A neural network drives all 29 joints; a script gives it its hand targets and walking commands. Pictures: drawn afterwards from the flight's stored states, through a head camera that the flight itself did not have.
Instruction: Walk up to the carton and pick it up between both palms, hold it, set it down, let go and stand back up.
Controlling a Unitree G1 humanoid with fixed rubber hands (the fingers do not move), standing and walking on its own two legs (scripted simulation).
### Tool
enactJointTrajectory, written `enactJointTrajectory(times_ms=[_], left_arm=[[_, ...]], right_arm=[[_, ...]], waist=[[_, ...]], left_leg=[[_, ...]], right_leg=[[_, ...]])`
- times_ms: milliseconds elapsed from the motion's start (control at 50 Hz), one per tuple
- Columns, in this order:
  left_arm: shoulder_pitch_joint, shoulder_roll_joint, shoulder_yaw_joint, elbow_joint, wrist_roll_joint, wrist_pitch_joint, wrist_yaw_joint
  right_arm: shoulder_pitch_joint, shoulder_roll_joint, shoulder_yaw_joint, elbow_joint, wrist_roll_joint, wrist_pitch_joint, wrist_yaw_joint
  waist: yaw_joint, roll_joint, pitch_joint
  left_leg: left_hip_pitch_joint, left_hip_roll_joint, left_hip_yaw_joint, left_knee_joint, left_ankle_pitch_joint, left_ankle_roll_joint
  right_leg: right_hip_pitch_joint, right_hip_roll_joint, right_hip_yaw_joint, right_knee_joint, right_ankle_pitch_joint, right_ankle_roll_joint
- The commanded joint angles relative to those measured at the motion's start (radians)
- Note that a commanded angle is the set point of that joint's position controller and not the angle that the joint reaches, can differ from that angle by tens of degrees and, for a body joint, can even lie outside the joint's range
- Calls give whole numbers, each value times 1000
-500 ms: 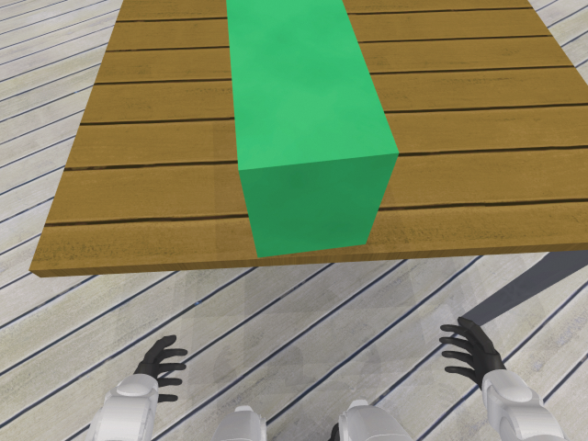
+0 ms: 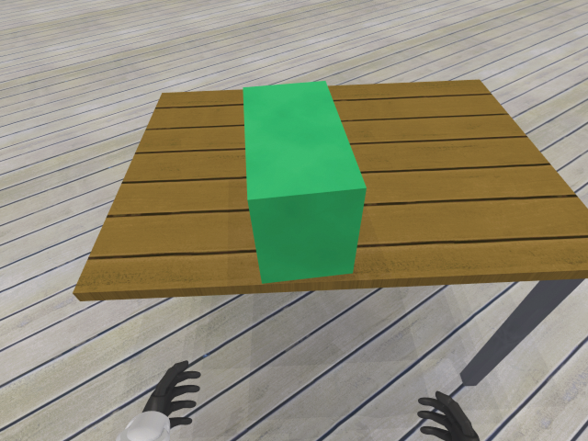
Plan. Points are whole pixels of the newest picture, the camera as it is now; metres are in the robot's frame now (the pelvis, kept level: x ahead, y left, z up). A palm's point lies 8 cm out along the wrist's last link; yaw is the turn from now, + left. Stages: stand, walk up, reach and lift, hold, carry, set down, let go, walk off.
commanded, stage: reach and lift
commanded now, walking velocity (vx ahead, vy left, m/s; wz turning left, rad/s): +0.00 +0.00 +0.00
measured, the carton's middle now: (295, 176) +0.57 +0.02 +0.04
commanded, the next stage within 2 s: none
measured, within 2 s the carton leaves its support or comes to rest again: neither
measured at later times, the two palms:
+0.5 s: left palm (162, 412) +0.19 +0.20 -0.04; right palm (465, 409) +0.19 -0.19 -0.04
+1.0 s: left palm (169, 360) +0.26 +0.20 -0.02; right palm (441, 365) +0.25 -0.17 -0.03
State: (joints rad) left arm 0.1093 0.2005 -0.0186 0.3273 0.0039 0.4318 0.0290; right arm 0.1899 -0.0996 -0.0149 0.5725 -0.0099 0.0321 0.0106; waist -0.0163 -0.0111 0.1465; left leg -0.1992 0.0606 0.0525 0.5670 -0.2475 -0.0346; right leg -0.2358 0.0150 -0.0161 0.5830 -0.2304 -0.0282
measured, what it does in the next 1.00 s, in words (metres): shifts its weight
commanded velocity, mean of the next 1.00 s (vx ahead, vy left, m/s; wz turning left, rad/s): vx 0.00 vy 0.00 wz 0.00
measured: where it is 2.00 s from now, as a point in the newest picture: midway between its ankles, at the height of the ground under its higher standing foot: outside the picture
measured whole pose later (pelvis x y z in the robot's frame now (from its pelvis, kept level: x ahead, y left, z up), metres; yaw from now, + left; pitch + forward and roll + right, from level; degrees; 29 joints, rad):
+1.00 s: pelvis +0.07 +0.02 +0.02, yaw -1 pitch -2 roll +0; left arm 0.24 0.08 -0.09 0.29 -0.04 -0.08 0.18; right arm 0.25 -0.11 -0.02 0.46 0.08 -0.24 0.04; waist 0.05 -0.02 0.07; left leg -0.09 0.04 0.09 0.37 -0.25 -0.02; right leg -0.12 0.01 0.02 0.36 -0.20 0.00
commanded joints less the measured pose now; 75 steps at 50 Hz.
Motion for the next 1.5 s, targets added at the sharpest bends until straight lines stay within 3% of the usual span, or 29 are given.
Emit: enactJointTrajectory(times_ms=[0,40,60,100,180,200,220,260,300,320,360,380,400,420,460,500,620,660,680,700,720,780,840,1060,1180,1200,1340,1420,1480], left_arm=[[-26,81,54,-39,16,0,0],[-57,100,80,-54,22,-21,2],[-85,106,96,-63,39,-36,6],[-121,100,88,-64,19,-70,14],[-172,79,43,-145,-5,-147,36],[-194,81,20,-160,-6,-162,41],[-197,80,33,-183,-8,-178,54],[-206,70,16,-183,-17,-213,61],[-215,71,-6,-114,-35,-237,50],[-211,73,13,-99,-48,-241,51],[-193,93,26,-59,-56,-254,36],[-200,76,28,-38,-59,-254,33],[-169,97,43,-13,-67,-247,28],[-150,95,44,-9,-70,-243,23],[-126,78,47,-39,-46,-237,14],[-133,60,38,-74,-36,-236,8],[-167,55,34,-214,-25,-305,64],[-113,31,29,-249,-33,-337,91],[-101,15,9,-262,-44,-359,97],[-29,-28,-11,-239,-37,-376,99],[-44,-31,-5,-253,-39,-404,107],[26,-48,-21,-236,-35,-472,127],[15,-86,-53,-215,-35,-520,140],[40,-153,-77,-268,-10,-664,161],[13,-183,-41,-245,27,-645,138],[-7,-183,-35,-254,39,-631,129],[-173,-184,-6,-343,31,-486,113],[-293,-179,0,-460,16,-384,125],[-366,-164,17,-491,1,-283,127]], right_arm=[[-61,-130,-49,-224,-12,16,-15],[-61,-125,-49,-276,-26,28,-11],[-62,-90,-47,-303,-38,30,-11],[-90,-75,-52,-374,-40,28,-2],[-81,-44,-57,-423,-17,35,6],[-89,-51,-70,-415,-21,36,10],[-83,-60,-74,-425,-18,33,16],[-59,-70,-64,-412,-12,35,24],[-82,-76,-59,-378,-16,43,20],[-97,-54,-39,-392,2,41,12],[-74,-37,-24,-376,8,32,-5],[-93,-21,-14,-357,21,29,-17],[-105,-13,-3,-360,32,20,-27],[-66,-18,-15,-347,32,14,-34],[-88,-15,-6,-377,53,0,-44],[-121,-19,-12,-436,37,-1,-52],[-109,-14,-36,-518,33,-29,-33],[-43,-33,-52,-493,37,-56,-14],[-35,-41,-48,-500,36,-71,-14],[-2,-37,-33,-465,43,-87,-12],[2,-44,-31,-476,47,-116,-5],[41,-76,-29,-396,66,-186,12],[-22,-90,-38,-366,74,-262,20],[-86,-169,-37,-237,148,-475,22],[-179,-178,22,-180,196,-495,8],[-199,-198,19,-185,212,-492,4],[-365,-167,33,-282,232,-388,-42],[-463,-169,35,-361,249,-300,-64],[-531,-176,29,-406,257,-218,-83]], waist=[[38,-35,-74],[49,-18,-62],[53,-64,-34],[62,-56,-67],[46,64,-120],[20,96,-150],[43,114,-163],[23,150,-191],[13,63,-174],[33,50,-164],[34,-73,-142],[40,-87,-145],[54,-109,-94],[41,-127,-81],[50,-97,-56],[57,-103,-67],[57,-8,-123],[64,22,-144],[56,-4,-184],[39,24,-172],[58,23,-201],[51,33,-225],[73,26,-230],[55,32,-389],[48,-22,-313],[33,-10,-304],[52,-51,-316],[51,0,-370],[69,-9,-369]], left_leg=[[-100,-23,65,-229,-173,58],[-145,-16,71,-245,-227,67],[-166,-20,74,-228,-223,75],[-189,-9,71,-220,-274,82],[-266,22,73,-241,-340,105],[-285,41,56,-280,-349,104],[-325,44,58,-294,-356,115],[-389,54,62,-306,-380,126],[-354,47,51,-275,-359,121],[-329,23,54,-257,-319,109],[-167,-20,46,-162,-196,77],[-91,-39,54,-153,-164,61],[-7,-49,36,-100,-110,51],[77,-65,55,-101,-93,38],[157,-77,43,-101,-75,29],[161,-71,41,-124,-71,26],[37,-60,39,-210,-75,35],[39,-55,54,-245,-9,24],[52,-51,45,-248,26,22],[59,-56,36,-252,84,17],[65,-56,41,-245,129,11],[117,-54,34,-250,187,-7],[130,-49,23,-238,271,-24],[263,-51,-13,-162,657,-60],[219,-67,-17,-194,632,-36],[229,-62,-19,-200,621,-39],[204,-70,7,-255,447,-3],[228,-72,12,-258,422,0],[219,-66,9,-270,356,16]], right_leg=[[166,8,-21,-193,-124,43],[208,1,3,-196,-174,40],[195,-10,21,-204,-212,40],[211,-12,47,-198,-275,41],[268,-20,74,-151,-267,36],[295,-6,57,-125,-216,35],[326,9,50,-99,-159,30],[400,19,49,-65,-123,22],[354,-15,83,-106,-226,28],[312,-39,111,-151,-237,19],[162,-89,150,-234,-340,19],[82,-99,143,-278,-373,9],[-39,-154,218,-327,-435,6],[-104,-127,175,-338,-440,-7],[-159,-141,189,-355,-447,-12],[-121,-121,168,-342,-402,-4],[36,-55,100,-268,-204,1],[66,-16,62,-244,-73,-7],[114,-12,61,-241,-12,-1],[125,-12,61,-239,52,-5],[145,-5,59,-245,83,-4],[141,7,58,-262,127,-13],[142,23,39,-261,176,-22],[192,64,23,-248,491,-28],[271,48,37,-248,644,-11],[286,44,41,-267,636,-7],[303,34,49,-276,577,17],[281,36,55,-289,517,14],[262,28,61,-295,449,19]])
